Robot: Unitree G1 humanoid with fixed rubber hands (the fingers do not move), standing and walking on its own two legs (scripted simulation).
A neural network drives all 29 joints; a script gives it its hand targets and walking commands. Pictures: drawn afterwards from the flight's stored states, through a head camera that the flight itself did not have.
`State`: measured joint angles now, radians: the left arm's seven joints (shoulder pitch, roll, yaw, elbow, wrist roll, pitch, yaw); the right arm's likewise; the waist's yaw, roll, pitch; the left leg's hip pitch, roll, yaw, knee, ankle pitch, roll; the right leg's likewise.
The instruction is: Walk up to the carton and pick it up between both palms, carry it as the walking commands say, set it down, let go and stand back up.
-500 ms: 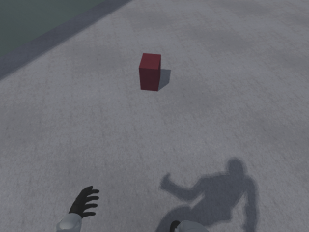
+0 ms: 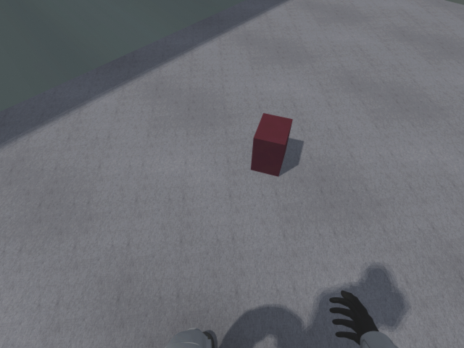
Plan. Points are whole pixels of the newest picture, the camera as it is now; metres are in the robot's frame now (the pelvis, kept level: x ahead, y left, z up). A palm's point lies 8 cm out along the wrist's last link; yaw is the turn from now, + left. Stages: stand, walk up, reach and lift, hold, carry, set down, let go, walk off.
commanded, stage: walk up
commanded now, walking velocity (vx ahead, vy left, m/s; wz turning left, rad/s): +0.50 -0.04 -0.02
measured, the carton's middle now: (271, 145) +1.18 -0.10 -0.64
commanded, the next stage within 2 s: none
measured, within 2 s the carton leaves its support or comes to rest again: neither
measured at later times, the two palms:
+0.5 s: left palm (180, 214) +0.40 +0.18 -0.11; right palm out of the picture +0.11 -0.27 -0.11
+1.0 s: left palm (173, 231) +0.36 +0.18 -0.12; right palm (351, 152) +0.64 -0.26 -0.10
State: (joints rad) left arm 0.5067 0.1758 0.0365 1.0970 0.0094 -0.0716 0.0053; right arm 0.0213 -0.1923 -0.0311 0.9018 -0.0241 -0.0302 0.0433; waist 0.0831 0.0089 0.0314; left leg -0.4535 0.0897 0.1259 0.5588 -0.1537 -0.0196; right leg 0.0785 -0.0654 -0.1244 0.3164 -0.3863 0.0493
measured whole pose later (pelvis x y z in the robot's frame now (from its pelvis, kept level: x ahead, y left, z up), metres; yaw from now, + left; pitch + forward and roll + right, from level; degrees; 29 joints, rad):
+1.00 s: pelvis +0.47 -0.04 +0.01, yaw +0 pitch -1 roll +0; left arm 0.48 0.18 0.04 1.10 0.02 -0.08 0.00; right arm 0.04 -0.21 -0.04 0.92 -0.02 -0.01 0.05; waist 0.09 0.02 0.05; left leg -0.49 0.11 0.11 0.61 -0.14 -0.05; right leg 0.04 -0.08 -0.15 0.28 -0.30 0.05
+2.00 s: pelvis +0.69 -0.08 +0.01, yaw -1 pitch -2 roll -1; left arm 0.23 0.15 0.02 1.10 0.00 0.00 0.03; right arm 0.21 -0.17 -0.02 1.10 -0.01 0.01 -0.03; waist 0.01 0.00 0.06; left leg -0.22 0.03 0.07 0.46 -0.20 0.02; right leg -0.16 -0.04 -0.13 0.45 -0.24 0.00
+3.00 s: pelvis +0.78 -0.05 +0.01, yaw -5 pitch -1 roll +0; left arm 0.29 0.16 0.01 1.14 0.00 -0.01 0.05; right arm 0.18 -0.15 -0.02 1.10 0.00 -0.01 -0.04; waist 0.02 -0.03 0.03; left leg -0.21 0.01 0.11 0.44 -0.21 0.02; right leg -0.05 -0.08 -0.08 0.39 -0.32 0.05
